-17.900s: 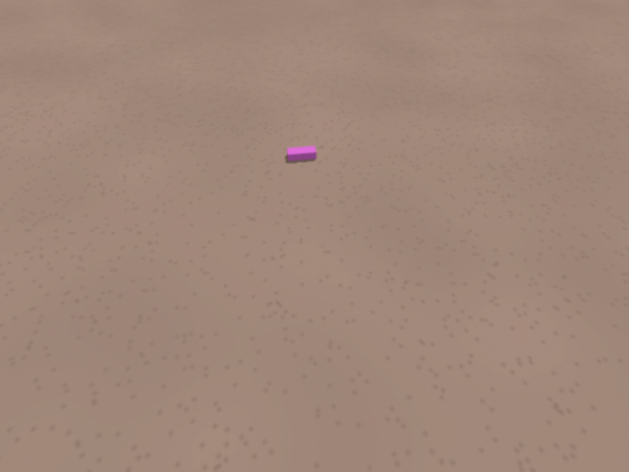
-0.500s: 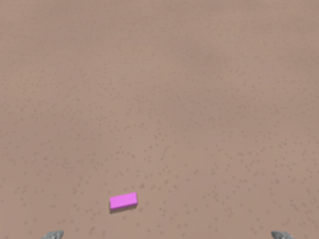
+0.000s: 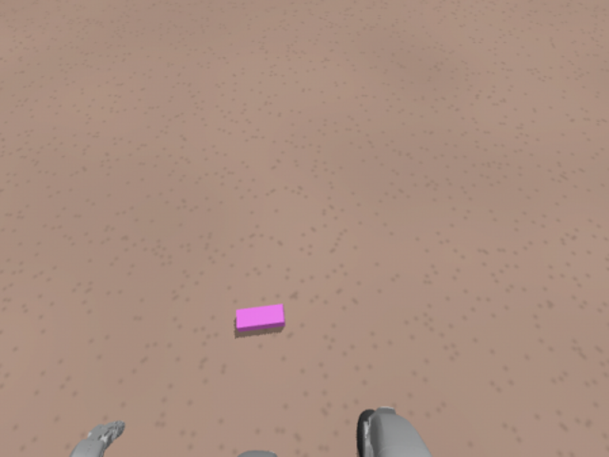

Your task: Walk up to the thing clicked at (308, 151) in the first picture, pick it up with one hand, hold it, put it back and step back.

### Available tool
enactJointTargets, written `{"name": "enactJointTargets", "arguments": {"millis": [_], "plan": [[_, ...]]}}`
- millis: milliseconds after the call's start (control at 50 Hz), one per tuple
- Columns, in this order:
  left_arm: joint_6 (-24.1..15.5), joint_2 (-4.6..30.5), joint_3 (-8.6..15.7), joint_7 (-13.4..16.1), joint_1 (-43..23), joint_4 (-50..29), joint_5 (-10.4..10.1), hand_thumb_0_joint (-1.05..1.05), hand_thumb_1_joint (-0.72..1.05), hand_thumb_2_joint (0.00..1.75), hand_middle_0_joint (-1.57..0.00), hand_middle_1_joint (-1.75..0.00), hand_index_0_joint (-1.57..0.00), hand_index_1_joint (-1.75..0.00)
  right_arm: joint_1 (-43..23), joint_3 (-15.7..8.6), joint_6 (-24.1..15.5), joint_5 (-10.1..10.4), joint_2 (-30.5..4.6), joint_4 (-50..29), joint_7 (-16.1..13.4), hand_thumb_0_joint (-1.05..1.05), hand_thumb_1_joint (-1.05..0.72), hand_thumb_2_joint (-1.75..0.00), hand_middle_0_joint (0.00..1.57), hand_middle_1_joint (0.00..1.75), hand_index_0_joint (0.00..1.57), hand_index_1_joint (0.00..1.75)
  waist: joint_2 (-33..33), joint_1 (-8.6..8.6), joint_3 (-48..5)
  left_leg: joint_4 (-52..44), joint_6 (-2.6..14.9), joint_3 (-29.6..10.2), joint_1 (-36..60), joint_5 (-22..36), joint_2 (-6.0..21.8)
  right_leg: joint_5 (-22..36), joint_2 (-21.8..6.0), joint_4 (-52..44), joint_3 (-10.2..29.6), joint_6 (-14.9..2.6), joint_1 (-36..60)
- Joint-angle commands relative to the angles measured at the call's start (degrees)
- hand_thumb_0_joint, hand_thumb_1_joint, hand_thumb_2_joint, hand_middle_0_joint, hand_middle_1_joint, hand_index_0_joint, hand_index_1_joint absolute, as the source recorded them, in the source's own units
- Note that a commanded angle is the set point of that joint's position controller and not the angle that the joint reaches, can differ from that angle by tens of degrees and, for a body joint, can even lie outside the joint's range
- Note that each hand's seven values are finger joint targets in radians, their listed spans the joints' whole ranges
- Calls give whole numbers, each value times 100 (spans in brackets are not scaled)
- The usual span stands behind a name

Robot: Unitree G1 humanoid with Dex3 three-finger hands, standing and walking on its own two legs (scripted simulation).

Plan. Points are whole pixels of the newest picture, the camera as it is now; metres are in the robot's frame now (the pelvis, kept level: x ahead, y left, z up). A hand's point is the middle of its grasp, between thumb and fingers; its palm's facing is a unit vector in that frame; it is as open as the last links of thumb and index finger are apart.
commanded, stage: walk up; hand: left
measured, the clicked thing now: (260, 317) +0.54 +0.20 -0.73
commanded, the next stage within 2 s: stand in 1.54 s
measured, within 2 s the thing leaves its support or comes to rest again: neither
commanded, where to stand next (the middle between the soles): +0.12 -0.01 m, yaw -4 degrees
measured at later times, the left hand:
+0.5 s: hand out of the picture -0.04 +0.27 -0.12, palm faces -0.09 -0.91 -0.41, open 7.4 cm
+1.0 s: hand out of the picture -0.08 +0.27 -0.13, palm faces -0.06 -0.94 -0.33, open 7.4 cm
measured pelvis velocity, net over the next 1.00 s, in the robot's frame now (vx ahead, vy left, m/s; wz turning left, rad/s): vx -0.17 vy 0.02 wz -0.07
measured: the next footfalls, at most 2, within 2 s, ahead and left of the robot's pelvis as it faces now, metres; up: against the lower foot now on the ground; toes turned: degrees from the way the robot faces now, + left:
right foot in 0.32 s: -0.12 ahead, -0.11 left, +0.00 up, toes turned -3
left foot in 0.58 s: -0.11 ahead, +0.14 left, +0.00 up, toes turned -7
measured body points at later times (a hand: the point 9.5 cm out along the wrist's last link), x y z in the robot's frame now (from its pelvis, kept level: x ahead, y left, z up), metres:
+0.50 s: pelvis -0.14 +0.01 +0.01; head -0.11 -0.01 +0.46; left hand -0.04 +0.31 -0.10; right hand -0.06 -0.31 -0.11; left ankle -0.12 +0.15 -0.67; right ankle -0.14 -0.12 -0.71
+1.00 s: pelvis -0.17 +0.02 +0.03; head -0.17 +0.02 +0.48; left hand -0.08 +0.32 -0.10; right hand -0.13 -0.29 -0.10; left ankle -0.15 +0.15 -0.71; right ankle -0.16 -0.11 -0.71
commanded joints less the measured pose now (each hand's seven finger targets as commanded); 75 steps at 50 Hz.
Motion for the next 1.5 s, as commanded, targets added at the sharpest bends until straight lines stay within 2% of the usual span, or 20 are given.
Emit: {"name": "enactJointTargets", "arguments": {"millis": [0, 80, 180, 280, 300, 320, 340, 360, 420, 480, 540, 560, 580, 600, 640, 740, 800, 980, 1100, 1480], "plan": [[-123, 1292, 457, 196, -358, -535, -8, 0, 90, 90, -20, -30, -20, -30, 140, -565, -87, -137, -2149, -517, 37, 0, -90, -90, 20, 30, 20, 30, 1681, -490, -1299, -2194, 1690, -2840, -572, 1531, 2654, -2958, 927, 2061, 566, -16, 139], [-91, 1185, 468, 171, 397, -151, -104, 0, 90, 90, -20, -30, -20, -30, -667, -286, -224, -138, -1328, -727, -94, 0, -90, -90, 20, 30, 20, 30, 711, 190, -892, -1498, 1080, -1208, -441, 2972, 1762, -1991, 1061, 3532, 1035, -124, -90], [-184, 1066, 404, 101, 319, -237, -51, 0, 90, 90, -20, -30, -20, -30, -96, -310, -202, -66, -1179, -712, -112, 0, -90, -90, 20, 30, 20, 30, 1011, -207, -1147, -947, 1345, -1103, 793, 3671, 1785, -2249, 740, 1924, 637, 170, 107], [-400, 926, 355, 81, 858, 146, 3, 0, 90, 90, -20, -30, -20, -30, -67, -341, -97, 8, -1354, -687, -52, 0, -90, -90, 20, 30, 20, 30, 1025, -65, -1645, -270, 918, -831, 652, 2715, 1490, -730, 730, -1684, -189, -57, 1690], [-463, 1132, 400, 105, 891, 216, 79, 0, 90, 90, -20, -30, -20, -30, -1, -283, -94, 60, -1152, -669, -29, 0, -90, -90, 20, 30, 20, 30, 785, -52, -1729, -57, 667, -814, 46, 2199, 1397, -297, 460, -1908, 299, -174, 2298], [-525, 1498, 494, 103, 832, 179, 143, 0, 90, 90, -20, -30, -20, -30, 50, -214, -113, 80, -922, -734, 2, 0, -90, -90, 20, 30, 20, 30, -215, -120, -1621, 457, 328, -585, -1188, 932, 861, -368, -342, -1781, 1731, -459, 2741], [-485, 2030, 578, 79, 430, 17, 100, 0, 90, 90, -20, -30, -20, -30, -373, -240, -88, 87, -861, -834, -52, 0, -90, -90, 20, 30, 20, 30, -1374, 145, -1338, 1379, 48, -324, -1034, -1026, 159, -110, -1619, -1958, 2981, -1468, 1318], [-531, 2000, 574, 93, 85, -158, 136, 0, 90, 90, -20, -30, -20, -30, -360, -326, -68, 74, -1111, -759, -56, 0, -90, -90, 20, 30, 20, 30, -1091, 59, -956, 2195, -14, -882, -675, -1085, 372, 131, -1885, -1965, 3239, -1706, 536], [-528, 1483, 458, 109, -189, -133, 88, 0, 90, 90, -20, -30, -20, -30, 62, -267, -163, 165, -982, -514, -39, 0, -90, -90, 20, 30, 20, 30, -570, -219, -890, 2197, -64, -694, -804, -450, 88, 459, -967, -1458, 1556, -1229, 804], [-511, 1368, 437, 33, 129, -96, 145, 0, 90, 90, -20, -30, -20, -30, 66, -205, -324, 54, -858, -439, 28, 0, -90, -90, 20, 30, 20, 30, -905, 88, -1118, 389, -115, -67, -718, -497, 203, -985, -574, -1517, 1303, -939, 1569], [-396, 1339, 364, -55, 95, -72, 78, 0, 90, 90, -20, -30, -20, -30, 321, -245, -455, -45, -747, -253, 45, 0, -90, -90, 20, 30, 20, 30, -843, -80, -1126, -1640, -40, 192, 395, 299, 134, -1471, -459, -1141, 1217, -724, 1132], [-363, 1098, 265, -69, 201, -53, 61, 0, 90, 90, -20, -30, -20, -30, 430, -327, -509, -122, -902, -211, 20, 0, -90, -90, 20, 30, 20, 30, -358, -115, -1235, -1892, 76, -554, 1000, 286, 529, -1491, -275, -699, 1052, -522, 597], [-360, 751, 177, -101, 177, -28, -47, 0, 90, 90, -20, -30, -20, -30, 295, -378, -555, -167, -1240, -260, -2, 0, -90, -90, 20, 30, 20, 30, 671, -94, -1242, -2441, 519, -2318, 876, -852, 1631, -1901, 380, -41, 540, -168, 21], [-362, 1157, 320, -46, -17, 145, -44, 0, 90, 90, -20, -30, -20, -30, 50, -405, -577, -117, -1605, -312, 25, 0, -90, -90, 20, 30, 20, 30, 829, -175, -954, -2716, 1050, -2879, -615, -1805, 2231, -2362, 347, 587, 438, -130, 767], [-421, 1123, 314, -118, 145, 233, -66, 0, 90, 90, -20, -30, -20, -30, -363, -266, -656, -122, -1242, -363, 29, 0, -90, -90, 20, 30, 20, 30, 514, 85, -747, -2465, 848, -1961, -757, -1161, 1733, -1898, 243, 484, 523, -193, 1185], [-557, 1068, 312, -94, 328, 611, 3, 0, 90, 90, -20, -30, -20, -30, -85, -148, -566, -19, -902, -209, 58, 0, -90, -90, 20, 30, 20, 30, 712, 78, -1169, -1597, 213, -916, -871, 104, 989, -666, 319, -1525, 522, -322, 2636], [-557, 1351, 292, -109, -111, 556, 19, 0, 90, 90, -20, -30, -20, -30, 17, -173, -517, -7, -891, -33, 40, 0, -90, -90, 20, 30, 20, 30, 67, -91, -810, -1386, 35, -663, -594, -644, 605, -2667, -307, -2111, 1470, -561, 1538], [-603, 1111, 199, -121, -256, 896, -48, 0, 90, 90, -20, -30, -20, -30, -34, -79, -650, -24, -856, 285, 41, 0, -90, -90, 20, 30, 20, 30, -81, -95, -998, -1726, 158, -705, -212, 419, 773, -866, -124, -1955, 913, -356, 1742], [-628, 1061, 146, -74, -269, 1070, -131, 0, 90, 90, -20, -30, -20, -30, -127, -48, -681, 24, -824, 413, -10, 0, -90, -90, 20, 30, 20, 30, 134, -70, -1603, -1556, 131, -539, 354, 2504, 891, 1027, -165, -1667, 629, -296, 2353], [-549, 989, 62, -35, -528, 1272, -88, 0, 90, 90, -20, -30, -20, -30, -650, -84, -592, 2, -774, 520, -13, 0, -90, -90, 20, 30, 20, 30, 212, -49, -1476, -2019, 101, -500, 521, 2324, 936, 816, -146, -1852, 445, -156, 2489]]}}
